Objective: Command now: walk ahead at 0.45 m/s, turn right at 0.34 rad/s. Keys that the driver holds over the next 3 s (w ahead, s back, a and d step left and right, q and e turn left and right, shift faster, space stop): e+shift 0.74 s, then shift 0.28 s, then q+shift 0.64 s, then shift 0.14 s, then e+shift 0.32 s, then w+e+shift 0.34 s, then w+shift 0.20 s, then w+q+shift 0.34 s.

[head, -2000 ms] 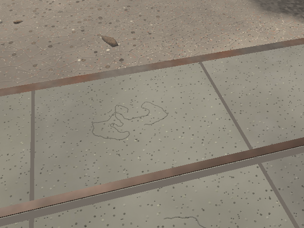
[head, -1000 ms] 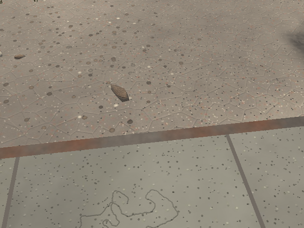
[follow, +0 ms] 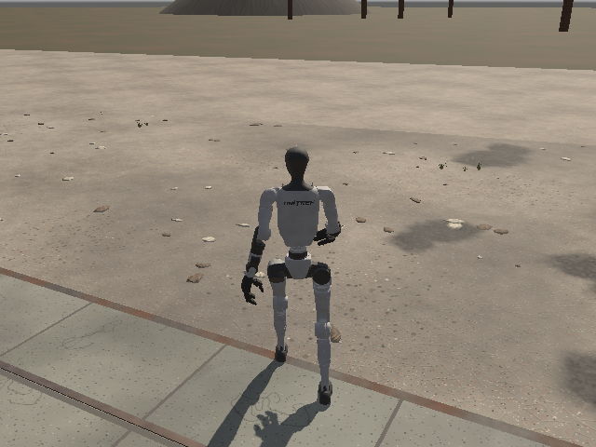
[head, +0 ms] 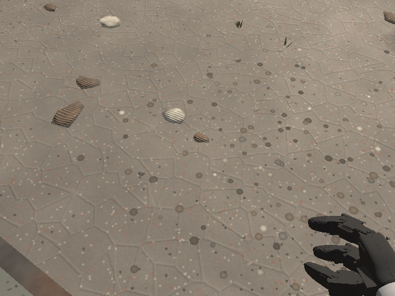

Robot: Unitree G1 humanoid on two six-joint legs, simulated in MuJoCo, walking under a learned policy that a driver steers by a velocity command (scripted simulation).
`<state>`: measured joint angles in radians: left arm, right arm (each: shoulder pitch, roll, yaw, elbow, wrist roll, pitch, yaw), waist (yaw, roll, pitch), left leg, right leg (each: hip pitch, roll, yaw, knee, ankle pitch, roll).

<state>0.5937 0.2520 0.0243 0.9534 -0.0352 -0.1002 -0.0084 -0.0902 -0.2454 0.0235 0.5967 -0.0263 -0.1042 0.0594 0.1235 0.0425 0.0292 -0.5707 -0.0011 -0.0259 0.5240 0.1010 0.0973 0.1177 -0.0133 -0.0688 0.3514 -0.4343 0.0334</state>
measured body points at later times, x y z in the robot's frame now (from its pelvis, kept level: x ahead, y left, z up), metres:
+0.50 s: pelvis +0.17 -0.05 +0.00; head +0.20 -0.09 +0.45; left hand +0.43 +0.16 -0.07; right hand +0.23 -0.38 -0.11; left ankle +0.16 +0.11 -0.67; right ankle +0.22 -0.16 -0.72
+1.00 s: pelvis +0.24 -0.04 +0.02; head +0.27 -0.04 +0.47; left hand +0.58 +0.01 -0.06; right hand +0.13 -0.34 -0.07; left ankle +0.35 +0.02 -0.72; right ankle +0.17 -0.13 -0.67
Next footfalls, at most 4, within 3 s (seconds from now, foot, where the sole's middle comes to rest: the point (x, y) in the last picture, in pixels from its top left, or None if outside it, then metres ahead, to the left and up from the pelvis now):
0.44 right None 0.26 -0.18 -0.76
0.90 left None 0.38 -0.01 -0.76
1.24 right None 0.16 -0.14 -0.76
1.62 left None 0.35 0.07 -0.76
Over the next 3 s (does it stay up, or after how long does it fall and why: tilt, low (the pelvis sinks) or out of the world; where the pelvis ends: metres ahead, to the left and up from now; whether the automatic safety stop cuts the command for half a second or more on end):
stays up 0.70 -0.38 0.01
